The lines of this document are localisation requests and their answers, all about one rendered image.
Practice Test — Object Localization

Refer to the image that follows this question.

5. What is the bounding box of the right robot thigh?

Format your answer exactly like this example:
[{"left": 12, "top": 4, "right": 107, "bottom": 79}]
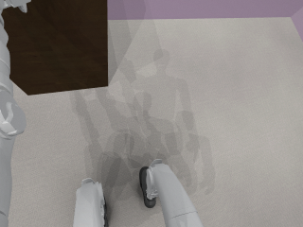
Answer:
[{"left": 146, "top": 163, "right": 204, "bottom": 227}]

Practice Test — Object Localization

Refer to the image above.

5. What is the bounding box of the robot left hand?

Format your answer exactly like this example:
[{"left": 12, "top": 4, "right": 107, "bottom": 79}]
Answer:
[{"left": 0, "top": 0, "right": 31, "bottom": 14}]

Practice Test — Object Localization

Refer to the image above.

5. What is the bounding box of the left robot forearm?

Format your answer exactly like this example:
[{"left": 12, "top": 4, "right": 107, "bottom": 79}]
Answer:
[{"left": 0, "top": 13, "right": 13, "bottom": 97}]

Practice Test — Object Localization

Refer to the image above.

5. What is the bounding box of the left robot upper arm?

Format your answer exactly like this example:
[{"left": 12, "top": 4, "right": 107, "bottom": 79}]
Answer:
[{"left": 0, "top": 89, "right": 27, "bottom": 227}]

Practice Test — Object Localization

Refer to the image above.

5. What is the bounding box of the right robot foot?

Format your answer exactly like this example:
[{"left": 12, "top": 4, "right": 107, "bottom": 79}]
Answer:
[{"left": 139, "top": 166, "right": 156, "bottom": 208}]

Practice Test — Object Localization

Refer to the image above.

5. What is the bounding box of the cabinet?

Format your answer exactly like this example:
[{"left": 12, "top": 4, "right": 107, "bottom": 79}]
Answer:
[{"left": 1, "top": 0, "right": 108, "bottom": 96}]

